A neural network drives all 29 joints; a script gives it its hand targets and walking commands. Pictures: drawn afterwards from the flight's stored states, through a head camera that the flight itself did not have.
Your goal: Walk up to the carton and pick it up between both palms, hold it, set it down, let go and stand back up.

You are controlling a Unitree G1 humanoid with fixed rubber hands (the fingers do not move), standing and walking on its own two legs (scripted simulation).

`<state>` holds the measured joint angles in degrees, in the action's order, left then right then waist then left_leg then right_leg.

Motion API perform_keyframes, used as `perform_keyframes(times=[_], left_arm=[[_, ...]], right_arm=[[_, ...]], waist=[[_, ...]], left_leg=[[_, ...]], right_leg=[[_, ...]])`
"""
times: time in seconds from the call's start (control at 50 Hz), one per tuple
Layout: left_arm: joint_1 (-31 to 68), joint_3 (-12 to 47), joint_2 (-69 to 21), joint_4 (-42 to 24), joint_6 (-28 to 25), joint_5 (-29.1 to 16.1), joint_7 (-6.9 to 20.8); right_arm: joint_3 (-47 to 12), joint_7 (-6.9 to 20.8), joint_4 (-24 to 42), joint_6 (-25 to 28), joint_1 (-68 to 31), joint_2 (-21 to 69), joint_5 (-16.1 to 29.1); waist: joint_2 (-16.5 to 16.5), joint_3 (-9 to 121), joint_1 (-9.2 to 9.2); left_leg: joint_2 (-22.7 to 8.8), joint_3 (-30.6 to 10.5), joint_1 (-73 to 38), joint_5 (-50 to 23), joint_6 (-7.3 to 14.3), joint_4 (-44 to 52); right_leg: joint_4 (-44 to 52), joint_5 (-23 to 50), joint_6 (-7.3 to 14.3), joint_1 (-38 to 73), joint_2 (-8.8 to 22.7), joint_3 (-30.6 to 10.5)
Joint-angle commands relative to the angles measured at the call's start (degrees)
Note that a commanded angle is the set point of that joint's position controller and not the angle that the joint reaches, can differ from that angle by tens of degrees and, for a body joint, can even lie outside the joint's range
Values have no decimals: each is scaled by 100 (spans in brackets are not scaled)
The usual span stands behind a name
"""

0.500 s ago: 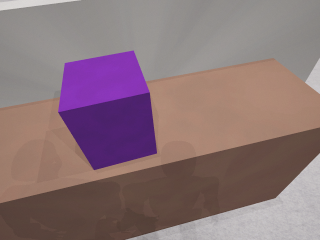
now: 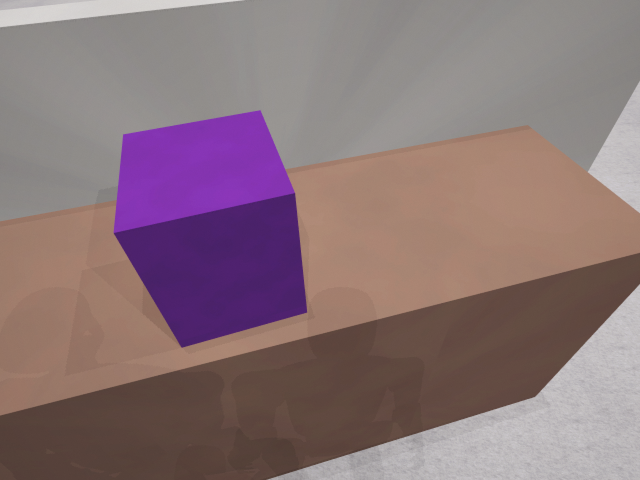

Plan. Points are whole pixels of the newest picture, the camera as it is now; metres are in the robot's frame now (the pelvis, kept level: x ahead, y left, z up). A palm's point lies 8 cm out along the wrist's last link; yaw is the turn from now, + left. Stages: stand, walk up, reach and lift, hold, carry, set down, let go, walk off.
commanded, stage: stand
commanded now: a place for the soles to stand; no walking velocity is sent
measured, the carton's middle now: (221, 229) +0.47 +0.15 +0.07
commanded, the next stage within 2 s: reach and lift in 0.02 s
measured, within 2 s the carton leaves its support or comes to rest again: neither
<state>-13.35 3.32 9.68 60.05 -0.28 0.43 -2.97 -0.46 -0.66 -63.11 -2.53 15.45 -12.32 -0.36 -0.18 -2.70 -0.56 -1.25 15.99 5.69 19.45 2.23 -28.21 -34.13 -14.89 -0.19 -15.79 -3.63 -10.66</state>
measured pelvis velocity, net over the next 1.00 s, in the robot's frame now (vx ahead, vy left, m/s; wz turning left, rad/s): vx -0.03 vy -0.04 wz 0.21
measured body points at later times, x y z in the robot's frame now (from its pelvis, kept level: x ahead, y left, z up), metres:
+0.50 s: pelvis -0.04 -0.03 -0.02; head -0.02 -0.01 +0.43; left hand +0.06 +0.24 -0.12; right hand +0.13 -0.22 -0.12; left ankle -0.04 +0.08 -0.73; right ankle +0.04 -0.12 -0.73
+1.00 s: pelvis -0.03 -0.04 +0.00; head -0.06 -0.05 +0.45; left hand +0.08 +0.24 -0.07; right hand +0.15 -0.20 -0.09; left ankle -0.03 +0.08 -0.73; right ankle +0.04 -0.12 -0.73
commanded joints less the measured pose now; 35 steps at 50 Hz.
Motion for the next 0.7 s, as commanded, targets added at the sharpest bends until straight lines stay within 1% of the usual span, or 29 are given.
perform_keyframes(times=[0.0, 0.02, 0.04, 0.06, 0.08, 0.1, 0.12, 0.14, 0.16, 0.18, 0.2, 0.24, 0.26, 0.3, 0.32, 0.34, 0.36, 0.38, 0.42, 0.44, 0.46, 0.5, 0.52, 0.54, 0.56, 0.6, 0.64, 0.66, 0.68], left_arm=[[-199, -173, 863, -212, -119, -10, -55], [4506, -301, 1520, -1394, 1089, -548, 185], [3517, -319, 1310, -1338, 1791, -523, 102], [3455, -384, 1177, -1708, 2285, -422, 162], [3221, -474, 1175, -2073, 2669, -306, 270], [2936, -514, 1228, -2487, 2974, -195, 353], [2635, -633, 1292, -3042, 3223, -18, 435], [2370, -653, 1375, -3450, 3447, 164, 526], [2066, -710, 1444, -3622, 3643, 354, 618], [1686, -844, 1491, -3797, 3784, 529, 718], [1182, -932, 1443, -3901, 3890, 706, 794], [466, -999, 1402, -4276, 4066, 873, 912], [231, -1024, 1358, -4528, 4105, 875, 939], [65, -976, 1286, -4926, 4099, 807, 954], [146, -926, 1304, -5137, 4059, 802, 913], [311, -905, 1319, -5300, 3976, 715, 863], [491, -841, 1332, -5427, 3870, 660, 795], [699, -772, 1365, -5490, 3736, 609, 716], [1113, -722, 1443, -5473, 3369, 586, 599], [1288, -701, 1419, -5264, 3178, 586, 561], [1533, -689, 1420, -5245, 2967, 577, 522], [1766, -629, 1369, -4914, 2577, 563, 486], [1848, -624, 1438, -4800, 2418, 535, 500], [1903, -708, 1496, -4714, 2288, 528, 511], [1871, -724, 1574, -4675, 2188, 471, 531], [1823, -771, 1741, -4767, 2140, 306, 542], [1554, -801, 1832, -4770, 2266, 127, 560], [1409, -800, 1868, -4753, 2339, 64, 575], [1286, -828, 1857, -4720, 2435, 30, 586]], right_arm=[[149, -54, 139, 64, 336, -809, -26], [756, 309, 1425, 493, -4370, -540, -631], [1020, 561, 1127, 334, -3332, -699, -865], [1109, 700, 1460, 142, -3219, -780, -889], [1042, 730, 1860, -92, -2963, -818, -692], [1071, 691, 2022, -307, -2515, -789, -505], [1056, 588, 2394, -446, -2028, -788, -281], [1008, 463, 2602, -557, -1673, -773, -26], [940, 342, 2562, -649, -1351, -762, 164], [801, 255, 2563, -722, -1094, -811, 378], [628, 204, 2481, -807, -765, -806, 603], [372, 127, 2512, -1016, -376, -861, 953], [250, 86, 2675, -1122, -274, -839, 1111], [149, 23, 3029, -1282, -225, -710, 1146], [172, -31, 3274, -1315, -261, -603, 1103], [141, -76, 3521, -1325, -383, -462, 1036], [201, -115, 3725, -1303, -498, -400, 895], [258, -122, 3887, -1237, -640, -296, 796], [332, -96, 4040, -1057, -828, -94, 598], [371, -78, 4085, -968, -928, -35, 456], [428, -44, 4119, -862, -1056, -9, 377], [504, -35, 4213, -684, -1148, 63, 174], [504, -53, 4256, -626, -1167, 97, 120], [493, -109, 4383, -571, -1173, 167, 49], [429, -159, 4539, -531, -1141, 292, 26], [344, -292, 4717, -507, -904, 490, 45], [245, -405, 4898, -573, -654, 651, 80], [203, -464, 4956, -631, -449, 708, 81], [162, -507, 5022, -704, -380, 720, 97]], waist=[[286, -237, 40], [326, -211, -23], [435, -498, 1], [609, -24, 26], [631, 575, 112], [466, 954, 114], [314, 1687, 65], [187, 2214, -56], [57, 2390, -187], [2, 2661, -253], [-89, 2759, -222], [-107, 2725, -208], [-49, 2569, -196], [62, 1885, -239], [-53, 1565, -233], [-74, 1225, -230], [-206, 963, -241], [-464, 798, -216], [-816, 458, -199], [-981, 316, -225], [-1199, 388, -198], [-1458, 471, -259], [-1416, 497, -277], [-1190, 615, -234], [-869, 581, -224], [-272, 660, -226], [214, 459, -189], [431, 301, -188], [455, 154, -169]], left_leg=[[-896, -1005, -240, -601, 247, 834], [-528, -1335, 2855, 197, -76, -511], [-499, -1242, 3205, 909, -87, -648], [-514, -1194, 2986, 965, -105, -675], [-395, -1051, 2439, 469, -244, -907], [-418, -1155, 2131, 66, -410, -1115], [-363, -1096, 1750, -450, -547, -1448], [-309, -1060, 1456, -833, -662, -1767], [-287, -1062, 1194, -1324, -762, -1938], [-277, -1062, 925, -1669, -822, -2061], [-296, -1085, 614, -1969, -841, -2022], [-301, -1143, 320, -2174, -787, -1853], [-264, -1163, 349, -2056, -760, -1690], [-234, -1158, 397, -1016, -638, -1187], [-238, -1159, 643, -631, -568, -983], [-259, -1180, 989, -286, -473, -755], [-307, -1180, 1313, 145, -403, -545], [-400, -1252, 1709, 607, -306, -326], [-595, -1356, 2644, 1466, -139, -46], [-681, -1364, 3132, 1706, -56, 66], [-805, -1495, 3642, 2068, 18, 248], [-1010, -1610, 4637, 2594, 190, 475], [-1050, -1574, 4949, 2608, 249, 470], [-1014, -1461, 5114, 2461, 292, 345], [-931, -1325, 4990, 2121, 327, 221], [-672, -1092, 4065, 1373, 286, -136], [-465, -999, 2950, 818, 197, -287], [-358, -966, 2390, 588, 148, -282], [-299, -959, 2051, 471, 117, -175]], right_leg=[[597, 1297, 282, -654, 542, -373], [-317, -645, 337, -1163, 526, 1005], [-621, -1173, 359, -809, 537, 1128], [-694, -1277, 364, -464, 574, 1168], [-526, -696, 347, -402, 621, 933], [-536, 54, 333, -469, 662, 788], [-655, 916, 238, -170, 663, 775], [-884, 1676, 196, -21, 633, 877], [-1084, 2440, 137, -54, 536, 1100], [-1128, 2784, 121, -20, 467, 1220], [-1054, 2911, 150, -72, 404, 1329], [-773, 2703, 219, 78, 322, 1347], [-624, 2569, 229, 240, 276, 1357], [-193, 1430, 279, 99, 281, 1335], [-55, 1019, 285, 60, 307, 1263], [59, 677, 291, 147, 340, 1196], [93, 315, 311, 228, 313, 1213], [14, 108, 305, 381, 276, 1227], [-155, -154, 227, 849, 302, 1115], [-307, -84, 189, 1102, 264, 1117], [-563, 156, 141, 1510, 200, 1173], [-986, 464, 44, 2359, 101, 1224], [-1057, 510, -2, 2687, 111, 1175], [-1024, 412, -48, 2910, 164, 1080], [-850, 222, -49, 2850, 231, 973], [-255, -421, 6, 2220, 460, 711], [402, -1063, 72, 1381, 671, 521], [715, -1306, 99, 990, 752, 452], [924, -1324, 116, 762, 790, 487]])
